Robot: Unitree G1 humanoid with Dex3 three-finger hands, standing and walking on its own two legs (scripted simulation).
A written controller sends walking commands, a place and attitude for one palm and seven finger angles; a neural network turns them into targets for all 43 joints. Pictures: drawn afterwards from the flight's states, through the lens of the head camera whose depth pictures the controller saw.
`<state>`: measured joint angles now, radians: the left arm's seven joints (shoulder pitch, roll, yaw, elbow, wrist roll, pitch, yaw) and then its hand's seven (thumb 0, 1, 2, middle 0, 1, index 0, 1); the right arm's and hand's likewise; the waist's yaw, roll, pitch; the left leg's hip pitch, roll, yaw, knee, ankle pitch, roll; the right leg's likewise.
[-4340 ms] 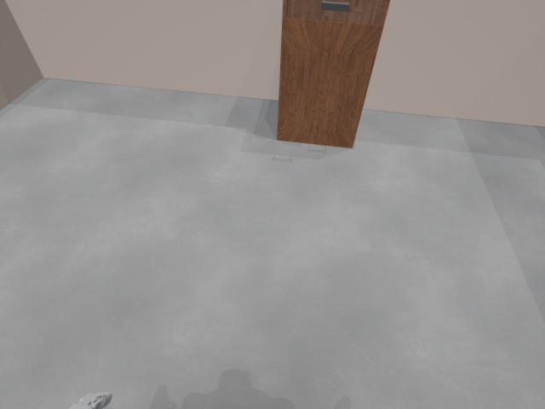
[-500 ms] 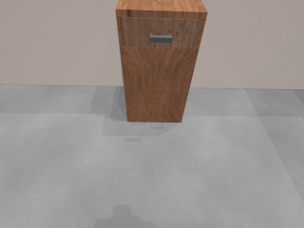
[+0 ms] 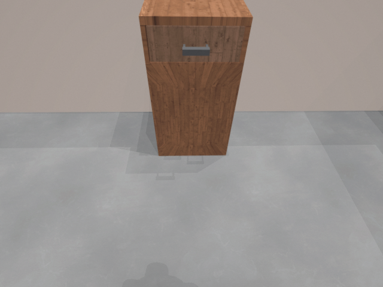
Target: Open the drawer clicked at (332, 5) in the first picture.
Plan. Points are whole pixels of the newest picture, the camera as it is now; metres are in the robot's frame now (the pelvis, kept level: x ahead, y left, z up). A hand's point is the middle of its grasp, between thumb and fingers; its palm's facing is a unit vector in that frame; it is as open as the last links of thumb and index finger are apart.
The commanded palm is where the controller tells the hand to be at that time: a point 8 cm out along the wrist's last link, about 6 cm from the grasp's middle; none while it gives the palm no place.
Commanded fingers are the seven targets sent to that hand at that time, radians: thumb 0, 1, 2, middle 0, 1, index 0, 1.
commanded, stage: look at it before walking up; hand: left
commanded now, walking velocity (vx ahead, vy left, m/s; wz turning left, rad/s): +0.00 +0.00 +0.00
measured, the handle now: (195, 48) +1.04 +0.04 +0.01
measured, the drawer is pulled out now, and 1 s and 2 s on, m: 0.00 0.00 0.00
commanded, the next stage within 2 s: walk to a spot facing it in 0.30 s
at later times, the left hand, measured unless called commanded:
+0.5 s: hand out of the picture -0.03 +0.15 -0.18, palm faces +0.03 -0.98 -0.17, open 7.4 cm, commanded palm none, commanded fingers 0.00 0.90 0.90 -0.20 -0.30 -0.20 -0.30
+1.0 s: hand out of the picture +0.10 +0.16 -0.18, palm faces -0.20 -0.93 -0.31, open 7.4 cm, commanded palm none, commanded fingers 0.00 0.90 0.90 -0.20 -0.30 -0.20 -0.30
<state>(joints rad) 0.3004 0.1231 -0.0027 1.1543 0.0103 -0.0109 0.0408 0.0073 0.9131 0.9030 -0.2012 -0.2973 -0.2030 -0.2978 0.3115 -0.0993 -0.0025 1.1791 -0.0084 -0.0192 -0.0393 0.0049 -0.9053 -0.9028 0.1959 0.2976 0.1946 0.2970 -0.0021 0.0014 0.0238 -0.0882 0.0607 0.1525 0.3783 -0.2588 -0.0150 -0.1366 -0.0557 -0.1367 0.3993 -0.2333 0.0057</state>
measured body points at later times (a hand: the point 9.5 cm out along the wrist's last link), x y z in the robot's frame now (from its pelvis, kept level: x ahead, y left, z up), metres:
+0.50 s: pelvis -0.02 -0.01 +0.00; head -0.01 -0.01 +0.45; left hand -0.03 +0.21 -0.16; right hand -0.04 -0.22 -0.17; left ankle -0.03 +0.12 -0.74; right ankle -0.01 -0.12 -0.74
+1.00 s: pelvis -0.02 -0.03 -0.03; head +0.02 -0.07 +0.42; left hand +0.11 +0.21 -0.16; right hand -0.03 -0.28 -0.20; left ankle -0.04 +0.12 -0.71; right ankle -0.04 -0.12 -0.75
